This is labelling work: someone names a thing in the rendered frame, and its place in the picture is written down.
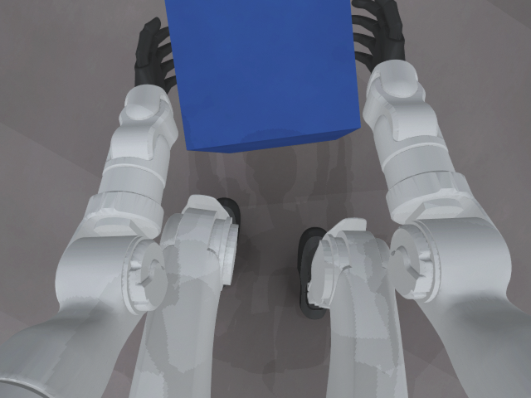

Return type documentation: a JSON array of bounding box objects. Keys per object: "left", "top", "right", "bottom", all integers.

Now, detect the robot left forearm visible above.
[{"left": 56, "top": 85, "right": 178, "bottom": 302}]

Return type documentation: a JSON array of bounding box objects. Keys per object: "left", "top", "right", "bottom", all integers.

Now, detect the robot right foot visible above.
[{"left": 297, "top": 227, "right": 327, "bottom": 319}]

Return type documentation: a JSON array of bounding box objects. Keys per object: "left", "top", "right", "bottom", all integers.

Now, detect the robot right forearm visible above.
[{"left": 363, "top": 60, "right": 512, "bottom": 280}]

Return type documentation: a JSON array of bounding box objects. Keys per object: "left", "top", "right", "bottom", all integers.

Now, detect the right robot hand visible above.
[{"left": 352, "top": 0, "right": 406, "bottom": 74}]

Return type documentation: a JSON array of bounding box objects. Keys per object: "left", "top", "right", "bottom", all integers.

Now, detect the robot right upper arm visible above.
[{"left": 387, "top": 217, "right": 531, "bottom": 398}]

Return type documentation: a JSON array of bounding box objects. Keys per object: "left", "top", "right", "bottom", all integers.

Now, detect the robot left upper arm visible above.
[{"left": 0, "top": 235, "right": 168, "bottom": 398}]

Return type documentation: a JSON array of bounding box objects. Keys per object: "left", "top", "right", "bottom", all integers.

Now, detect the carton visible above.
[{"left": 164, "top": 0, "right": 361, "bottom": 153}]

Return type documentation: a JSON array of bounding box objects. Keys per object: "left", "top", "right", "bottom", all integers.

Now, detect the robot left thigh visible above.
[{"left": 129, "top": 207, "right": 239, "bottom": 398}]

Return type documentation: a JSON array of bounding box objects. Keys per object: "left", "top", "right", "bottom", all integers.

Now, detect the left robot hand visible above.
[{"left": 134, "top": 17, "right": 177, "bottom": 94}]

